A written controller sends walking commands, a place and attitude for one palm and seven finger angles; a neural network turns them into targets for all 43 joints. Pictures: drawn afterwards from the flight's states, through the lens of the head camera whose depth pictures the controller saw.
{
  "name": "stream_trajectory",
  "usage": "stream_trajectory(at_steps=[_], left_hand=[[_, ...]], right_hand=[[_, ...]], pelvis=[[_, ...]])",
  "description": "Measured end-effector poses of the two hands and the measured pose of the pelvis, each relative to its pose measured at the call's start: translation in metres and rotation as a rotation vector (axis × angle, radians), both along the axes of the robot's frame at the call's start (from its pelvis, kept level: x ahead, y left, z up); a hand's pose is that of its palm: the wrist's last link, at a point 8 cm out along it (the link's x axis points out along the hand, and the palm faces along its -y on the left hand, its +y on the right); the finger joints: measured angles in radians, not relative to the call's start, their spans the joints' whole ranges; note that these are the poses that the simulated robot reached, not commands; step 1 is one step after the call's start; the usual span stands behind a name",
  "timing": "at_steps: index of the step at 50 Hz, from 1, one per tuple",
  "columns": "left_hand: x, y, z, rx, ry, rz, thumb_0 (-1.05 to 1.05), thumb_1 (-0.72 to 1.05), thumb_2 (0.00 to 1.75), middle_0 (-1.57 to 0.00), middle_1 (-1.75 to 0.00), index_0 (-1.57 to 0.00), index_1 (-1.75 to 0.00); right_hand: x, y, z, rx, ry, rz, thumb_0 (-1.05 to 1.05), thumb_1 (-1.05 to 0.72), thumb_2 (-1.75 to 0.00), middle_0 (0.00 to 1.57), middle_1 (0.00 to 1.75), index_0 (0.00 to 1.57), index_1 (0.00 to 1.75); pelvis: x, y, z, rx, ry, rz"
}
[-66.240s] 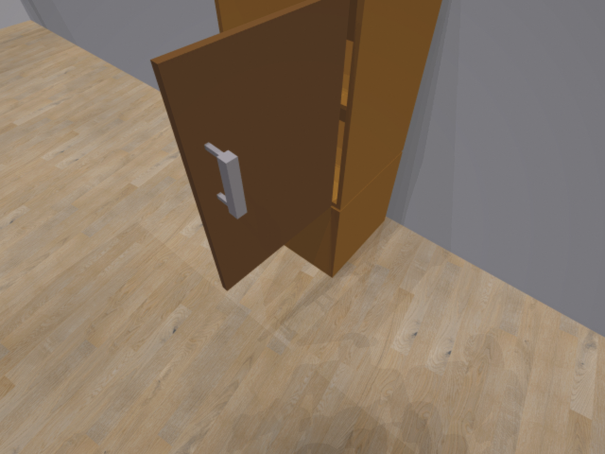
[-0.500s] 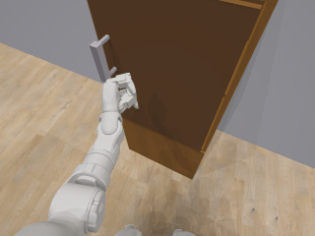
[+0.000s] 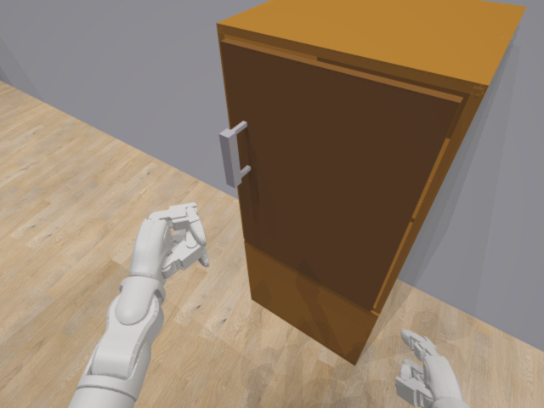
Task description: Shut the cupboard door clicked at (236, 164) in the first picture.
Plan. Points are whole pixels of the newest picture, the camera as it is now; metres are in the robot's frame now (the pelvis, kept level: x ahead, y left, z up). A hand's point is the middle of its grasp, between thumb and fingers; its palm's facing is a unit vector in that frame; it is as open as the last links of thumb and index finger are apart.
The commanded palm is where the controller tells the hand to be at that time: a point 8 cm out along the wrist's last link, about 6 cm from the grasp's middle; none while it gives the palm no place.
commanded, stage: draw the hand back to the body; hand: left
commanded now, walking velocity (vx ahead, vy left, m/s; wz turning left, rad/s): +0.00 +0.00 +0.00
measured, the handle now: (237, 154) +0.61 +0.11 +0.04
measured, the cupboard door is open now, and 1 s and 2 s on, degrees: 0 0 0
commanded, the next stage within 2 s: step back with the hand held close in 0.98 s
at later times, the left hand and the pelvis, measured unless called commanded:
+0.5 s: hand (66, 280) +0.22 +0.25 +0.16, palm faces +0.34 -0.87 -0.35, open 5.3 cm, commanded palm +0.17 +0.30 +0.18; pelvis +0.01 +0.01 +0.02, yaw +1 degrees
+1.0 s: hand (21, 295) +0.19 +0.27 +0.17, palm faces +0.44 -0.82 -0.37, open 7.4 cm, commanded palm +0.14 +0.31 +0.19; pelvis +0.01 +0.01 +0.02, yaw +1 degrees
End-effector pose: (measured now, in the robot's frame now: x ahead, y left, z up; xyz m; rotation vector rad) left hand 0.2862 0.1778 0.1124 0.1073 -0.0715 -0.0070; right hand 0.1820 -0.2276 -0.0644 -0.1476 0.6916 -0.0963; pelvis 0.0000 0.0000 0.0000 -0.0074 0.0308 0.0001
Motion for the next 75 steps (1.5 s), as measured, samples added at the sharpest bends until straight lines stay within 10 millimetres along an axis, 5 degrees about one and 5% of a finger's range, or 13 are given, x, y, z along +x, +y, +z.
stream_trajectory(at_steps=[6,14,35,44,60,75], left_hand=[[-0.028,0.030,0.013,0.073,0.018,0.087,0.01,0.90,0.90,-1.08,-1.26,-1.09,-1.27],[-0.062,0.066,0.033,0.145,0.012,0.209,0.02,0.90,0.90,-0.87,-1.03,-0.88,-1.04],[-0.140,0.140,0.082,0.358,-0.070,0.477,0.01,0.90,0.90,-0.32,-0.42,-0.32,-0.43],[-0.139,0.132,0.072,0.295,-0.073,0.466,0.01,0.89,0.90,-0.22,-0.32,-0.23,-0.33],[-0.133,0.138,0.083,0.354,-0.110,0.447,0.01,0.89,0.90,-0.21,-0.30,-0.21,-0.31],[-0.126,0.145,0.082,0.429,-0.125,0.342,0.01,0.89,0.90,-0.21,-0.30,-0.21,-0.31]], right_hand=[[0.022,0.024,0.015,0.008,-0.027,0.061,0.01,-0.91,-0.90,0.19,0.30,0.20,0.30],[0.018,0.040,0.008,0.019,0.016,0.098,0.01,-0.91,-0.90,0.20,0.30,0.20,0.30],[0.002,0.016,0.000,-0.021,0.027,0.040,0.02,-0.91,-0.90,0.20,0.30,0.20,0.30],[0.006,0.021,0.006,-0.031,-0.007,0.057,0.02,-0.91,-0.90,0.20,0.30,0.20,0.30],[-0.002,0.020,0.002,-0.027,0.020,0.035,0.02,-0.91,-0.90,0.20,0.30,0.20,0.30],[-0.039,0.004,0.000,-0.080,0.073,-0.100,0.02,-0.91,-0.90,0.20,0.30,0.20,0.30]], pelvis=[[0.003,0.003,0.010,-0.003,-0.044,0.010],[0.011,0.010,0.016,-0.003,-0.070,0.013],[0.012,0.014,0.017,-0.010,-0.077,0.016],[0.007,0.014,0.017,-0.008,-0.083,0.020],[0.006,0.015,0.016,-0.019,-0.057,0.007],[-0.011,0.031,0.010,-0.017,-0.010,-0.027]])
